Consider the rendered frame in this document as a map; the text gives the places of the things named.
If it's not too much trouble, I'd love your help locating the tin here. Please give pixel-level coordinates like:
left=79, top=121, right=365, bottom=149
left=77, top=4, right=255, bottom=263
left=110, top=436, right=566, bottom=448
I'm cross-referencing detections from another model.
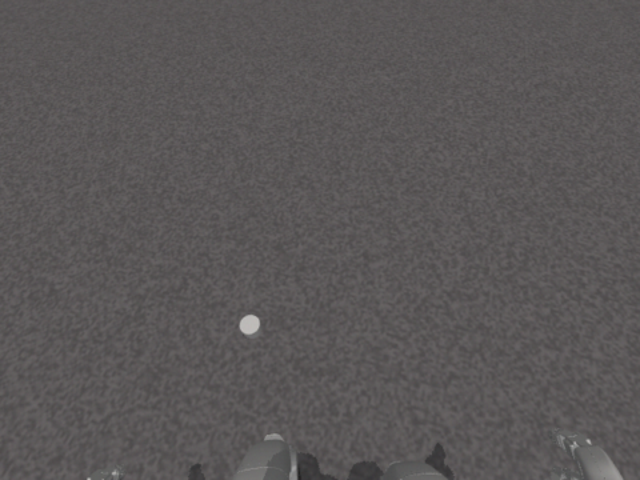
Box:
left=240, top=315, right=262, bottom=339

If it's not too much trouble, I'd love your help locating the left robot hand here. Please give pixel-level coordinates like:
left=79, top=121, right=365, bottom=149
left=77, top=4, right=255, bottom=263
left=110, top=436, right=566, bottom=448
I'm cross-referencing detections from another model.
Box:
left=87, top=464, right=127, bottom=480

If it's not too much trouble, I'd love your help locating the right robot hand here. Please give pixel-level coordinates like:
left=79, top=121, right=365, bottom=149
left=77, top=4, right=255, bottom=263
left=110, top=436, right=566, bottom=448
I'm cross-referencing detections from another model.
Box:
left=544, top=428, right=624, bottom=480

